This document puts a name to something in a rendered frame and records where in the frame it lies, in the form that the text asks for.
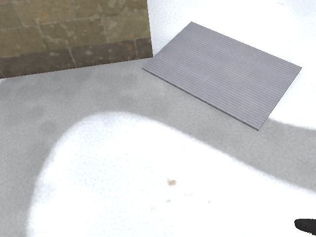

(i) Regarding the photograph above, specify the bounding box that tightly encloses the robot right hand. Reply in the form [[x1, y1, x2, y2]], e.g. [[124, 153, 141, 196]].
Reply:
[[294, 218, 316, 236]]

